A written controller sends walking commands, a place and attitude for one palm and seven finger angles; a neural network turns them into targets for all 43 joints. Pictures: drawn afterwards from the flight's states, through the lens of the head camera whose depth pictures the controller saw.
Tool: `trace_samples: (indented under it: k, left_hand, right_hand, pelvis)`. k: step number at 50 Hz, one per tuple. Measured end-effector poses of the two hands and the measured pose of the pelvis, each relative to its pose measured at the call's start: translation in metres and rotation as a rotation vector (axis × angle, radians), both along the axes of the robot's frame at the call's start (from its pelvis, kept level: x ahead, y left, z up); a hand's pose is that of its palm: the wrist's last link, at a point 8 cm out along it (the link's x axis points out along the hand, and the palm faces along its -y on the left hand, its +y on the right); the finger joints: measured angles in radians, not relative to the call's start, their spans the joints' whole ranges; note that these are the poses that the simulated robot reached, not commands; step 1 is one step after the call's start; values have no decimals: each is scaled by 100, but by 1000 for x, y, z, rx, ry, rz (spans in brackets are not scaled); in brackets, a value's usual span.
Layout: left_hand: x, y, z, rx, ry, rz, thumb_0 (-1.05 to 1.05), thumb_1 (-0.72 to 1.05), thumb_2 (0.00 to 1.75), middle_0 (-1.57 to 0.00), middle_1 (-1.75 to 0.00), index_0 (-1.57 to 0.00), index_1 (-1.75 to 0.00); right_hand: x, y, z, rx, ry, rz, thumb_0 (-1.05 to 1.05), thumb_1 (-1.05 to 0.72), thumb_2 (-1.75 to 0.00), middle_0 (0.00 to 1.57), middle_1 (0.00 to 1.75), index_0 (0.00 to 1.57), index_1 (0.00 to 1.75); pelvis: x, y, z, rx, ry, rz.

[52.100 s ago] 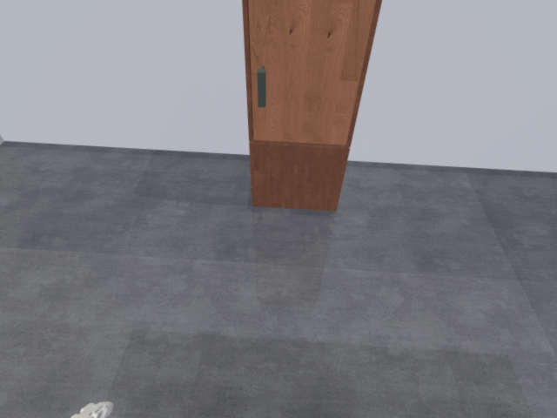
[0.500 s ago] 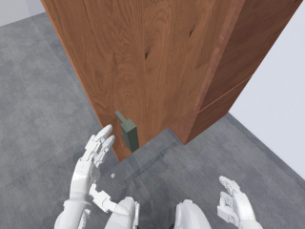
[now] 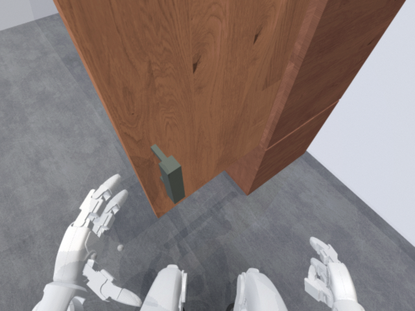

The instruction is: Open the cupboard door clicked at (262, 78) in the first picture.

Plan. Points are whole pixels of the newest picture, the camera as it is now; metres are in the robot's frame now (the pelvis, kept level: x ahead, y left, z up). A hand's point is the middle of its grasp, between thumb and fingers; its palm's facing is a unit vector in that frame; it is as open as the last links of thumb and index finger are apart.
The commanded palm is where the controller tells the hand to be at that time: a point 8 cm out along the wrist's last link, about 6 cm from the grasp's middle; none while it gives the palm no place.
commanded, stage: draw the hand back to the body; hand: left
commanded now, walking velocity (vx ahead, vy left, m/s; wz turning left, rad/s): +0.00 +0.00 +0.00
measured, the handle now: (166, 174) +0.36 +0.11 +0.04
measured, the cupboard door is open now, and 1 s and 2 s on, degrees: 92 92 92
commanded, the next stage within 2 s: step back with the hand held close in 1.52 s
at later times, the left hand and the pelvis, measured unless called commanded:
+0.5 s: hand (51, 234) +0.21 +0.21 +0.15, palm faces +0.02 -0.99 -0.16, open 16.0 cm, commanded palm +0.18 +0.26 +0.17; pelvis +0.02 +0.02 +0.07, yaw +0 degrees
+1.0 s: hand out of the picture +0.23 +0.26 +0.27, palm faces +0.39 -0.82 -0.42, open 10.7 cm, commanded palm +0.18 +0.31 +0.28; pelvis +0.05 +0.02 +0.13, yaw +0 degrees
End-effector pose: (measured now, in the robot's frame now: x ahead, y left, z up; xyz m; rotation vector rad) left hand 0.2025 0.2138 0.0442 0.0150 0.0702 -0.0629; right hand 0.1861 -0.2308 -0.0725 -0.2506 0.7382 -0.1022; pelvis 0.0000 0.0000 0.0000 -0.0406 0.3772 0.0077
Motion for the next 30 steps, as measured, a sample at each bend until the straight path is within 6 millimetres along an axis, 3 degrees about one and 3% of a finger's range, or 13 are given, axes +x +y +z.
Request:
trace_samples:
  k: [10,23,30]
  left_hand:
    - [-7,21,64,57,-44,27,-2,-50,30,-15,-30,-16,-30]
    - [-17,40,110,61,-57,31,-2,-47,31,-15,-30,-16,-30]
    - [-18,56,142,284,61,232,-1,-31,38,-16,-30,-16,-30]
  right_hand:
    - [-7,19,32,46,-14,-32,2,-90,-90,20,30,20,30]
    - [6,23,90,10,-127,-9,2,-90,-90,20,30,20,30]
    - [12,31,109,23,-124,-40,2,-90,-90,20,30,20,30]
  pelvis:
    - [5,9,31,-6,-70,6]
    - [17,18,66,-14,-170,18]
    - [30,23,91,-1,-229,6]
